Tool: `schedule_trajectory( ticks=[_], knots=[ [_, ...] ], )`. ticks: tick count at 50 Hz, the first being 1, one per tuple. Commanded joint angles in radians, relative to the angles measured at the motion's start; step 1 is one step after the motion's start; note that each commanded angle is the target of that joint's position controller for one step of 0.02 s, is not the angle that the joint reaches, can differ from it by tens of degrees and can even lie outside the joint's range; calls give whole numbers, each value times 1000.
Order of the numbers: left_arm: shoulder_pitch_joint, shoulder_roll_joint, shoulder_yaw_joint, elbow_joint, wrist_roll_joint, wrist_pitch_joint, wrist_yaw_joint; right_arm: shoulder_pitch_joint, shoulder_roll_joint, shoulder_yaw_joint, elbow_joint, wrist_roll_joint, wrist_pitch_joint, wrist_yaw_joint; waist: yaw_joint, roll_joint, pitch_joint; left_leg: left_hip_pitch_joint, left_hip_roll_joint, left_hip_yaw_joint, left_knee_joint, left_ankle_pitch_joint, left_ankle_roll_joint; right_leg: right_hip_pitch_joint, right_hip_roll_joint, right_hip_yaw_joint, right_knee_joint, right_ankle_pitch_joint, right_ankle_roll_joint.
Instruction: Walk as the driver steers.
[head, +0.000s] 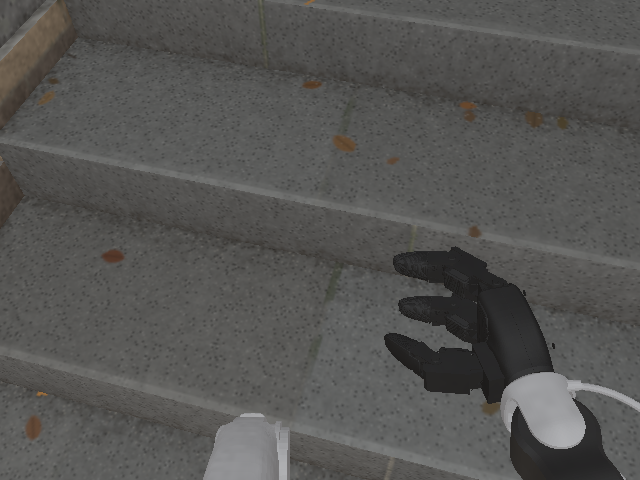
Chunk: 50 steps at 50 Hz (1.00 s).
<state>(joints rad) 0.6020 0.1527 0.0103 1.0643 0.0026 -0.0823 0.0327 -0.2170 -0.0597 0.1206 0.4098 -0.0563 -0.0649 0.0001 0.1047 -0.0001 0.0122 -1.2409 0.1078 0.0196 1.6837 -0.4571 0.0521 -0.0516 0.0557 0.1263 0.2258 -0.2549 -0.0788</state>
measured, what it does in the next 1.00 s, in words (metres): climbs, turning right: left foot 0.15 m higher, then right foot 0.15 m higher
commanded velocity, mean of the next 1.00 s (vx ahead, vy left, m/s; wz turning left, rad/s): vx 0.92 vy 0.14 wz -0.55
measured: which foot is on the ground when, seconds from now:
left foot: up 0.00-0.04, down 0.06-0.52, up 0.54-0.92, down 0.94-1.00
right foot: down 0.00-0.08, up 0.10-0.50, down 0.52-0.92, up 0.94-1.00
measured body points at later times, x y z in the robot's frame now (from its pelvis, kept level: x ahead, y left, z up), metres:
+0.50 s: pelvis +0.38 +0.01 +0.15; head +0.43 +0.01 +0.60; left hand +0.72 +0.06 +0.12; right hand +0.21 -0.17 +0.03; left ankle +0.21 +0.16 -0.56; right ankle +0.50 -0.06 -0.42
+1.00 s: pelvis +0.78 -0.13 +0.36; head +0.76 -0.18 +0.81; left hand +1.03 +0.05 +0.29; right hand +0.78 -0.40 +0.24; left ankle +0.87 -0.16 -0.29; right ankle +0.58 -0.11 -0.17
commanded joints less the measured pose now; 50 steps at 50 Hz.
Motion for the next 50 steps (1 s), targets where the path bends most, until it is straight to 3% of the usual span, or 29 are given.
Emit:
schedule_trajectory(
  ticks=[1,3,4,5,6,9,11,14,18,20,21,23,24,25,26,27,28,29,33,34,38,41,43,45,46,47,48,49,50],
  knots=[
    [-37,209,38,-139,-31,-24,6,74,-34,-26,-63,46,-14,-5,-128,-21,-206,1036,-131,155,-383,58,1,-443,-145,109,-139,1179,-190],
    [-171,402,129,-204,-24,-56,-25,501,-225,-134,40,44,0,-13,-375,-163,-483,1158,-155,3,-641,-75,48,-109,-196,132,423,1669,-137],
    [-226,336,140,-238,-33,-77,-54,618,-330,-179,102,25,-16,-19,-382,20,-560,1282,-20,-244,-845,-248,66,-224,-104,127,749,1314,-103],
    [-304,136,112,-367,-25,-80,-78,640,-437,-212,150,15,-26,-19,-320,416,-500,1366,283,-848,-1250,-340,57,-606,54,99,1139,192,-39],
    [-241,96,104,-381,10,-72,-76,450,-347,-203,129,16,-11,-16,-189,263,-421,1270,344,-1003,-1341,-356,81,-749,-14,118,1471,184,-38],
    [-366,-43,57,-429,63,-19,-68,423,-137,-160,303,25,-35,7,-85,14,-36,936,242,-468,-1255,-112,76,-947,-88,-17,1782,265,-72],
    [-360,-102,17,-445,29,18,-63,533,-42,-142,448,6,-50,24,-37,24,9,958,178,-207,-1268,87,8,-1070,-78,7,1890,160,-100],
    [-520,-59,7,-496,2,70,-45,528,-51,-137,503,7,-79,29,-49,32,111,937,139,51,-1384,369,-67,-1151,-43,-56,1759,47,-86],
    [-680,-32,4,-594,16,102,6,619,-194,-151,560,-4,-113,22,-3,26,107,1111,171,172,-1477,610,-72,-1330,-17,-109,1922,-109,-134],
    [-818,-9,-12,-646,3,114,8,684,-180,-142,591,13,-87,16,-29,-5,109,1093,91,273,-1548,710,-91,-1240,-6,-233,1659,-122,-144],
    [-751,26,-20,-660,-6,117,-15,631,-255,-144,561,25,-85,-1,48,41,88,969,83,367,-1585,1027,-75,-952,-38,-330,1372,-119,-153],
    [-649,117,7,-609,7,125,-45,699,-415,-173,484,89,-87,-61,37,37,-138,992,128,314,-1393,1815,10,-452,83,-494,1132,-147,-109],
    [-377,133,28,-558,3,134,-39,631,-521,-208,445,89,-67,-61,170,163,-304,1131,178,279,-1141,2087,36,-307,97,-442,1132,-201,-106],
    [-184,198,54,-504,-9,123,-37,541,-536,-229,386,96,-62,-43,212,235,-397,1197,203,223,-858,2087,49,-190,107,-295,1002,-306,-138],
    [-210,285,98,-503,-23,96,-46,539,-452,-229,356,82,-65,-10,158,180,-386,1107,139,172,-515,1525,42,-79,118,-117,711,-286,-189],
    [-363,332,129,-478,-40,83,-45,433,-243,-185,268,42,-70,40,68,-196,-231,625,-121,122,-87,392,-9,-42,38,283,385,-324,-287],
    [-413,330,122,-519,-9,101,-40,426,-250,-178,136,-20,-100,69,-13,-159,-315,373,-186,-93,245,345,-24,34,-108,812,146,-468,-376],
    [-402,302,118,-510,-6,91,-38,391,-237,-177,100,-43,-108,73,-17,14,-263,289,-158,-146,353,326,-29,-19,-174,928,20,-527,-361],
    [-293,183,81,-332,31,2,-12,367,-75,-81,48,-45,-53,-1,-151,156,21,75,-78,-130,498,195,-6,-278,-85,526,101,-113,-245],
    [-270,149,63,-312,58,-9,16,412,-114,-99,75,-54,-9,-12,-176,363,105,-10,-80,-111,525,302,-36,-268,-152,506,225,384,-98],
    [-125,205,57,-182,56,-29,-9,149,52,-34,-59,26,54,-29,-149,3,24,-96,-55,9,422,90,30,-272,-63,71,220,523,39],
    [-107,190,53,-217,12,-15,16,123,-41,-56,-14,34,85,-14,-99,43,-30,341,-104,233,-70,193,71,-296,-82,-100,-37,1096,104],
    [-220,246,80,-286,-13,-44,61,218,-71,-67,9,90,94,-19,-184,-113,-167,756,-144,244,-365,181,90,-320,-200,-66,19,1728,92],
    [-345,335,121,-329,-35,-56,103,538,-245,-141,121,82,132,-23,-351,-202,-316,950,-216,255,-460,79,90,-107,-294,-106,315,1965,55],
    [-430,368,146,-364,-39,-44,99,671,-336,-178,146,82,134,-20,-426,-161,-330,1014,-238,237,-616,-12,133,-67,-256,-132,638,1933,51],
    [-556,375,166,-405,-40,-21,86,795,-395,-210,171,74,112,8,-564,69,-293,1155,-165,50,-1040,97,301,-218,-81,-184,1344,1221,73],
    [-677,192,110,-482,36,-12,40,602,-325,-212,200,103,83,28,-467,355,-96,1149,-156,-187,-1162,371,392,-697,145,-141,1836,-147,73],
    [-467,44,66,-578,103,-3,19,438,-315,-202,175,69,73,23,-127,105,-165,1215,4,-642,-1191,373,439,-946,127,4,1968,-139,55],
    [-384,13,41,-563,112,4,17,461,-271,-202,163,56,65,9,-132,-78,-184,1187,38,-769,-1265,163,404,-947,57,-12,1903,-141,23]
  ],
)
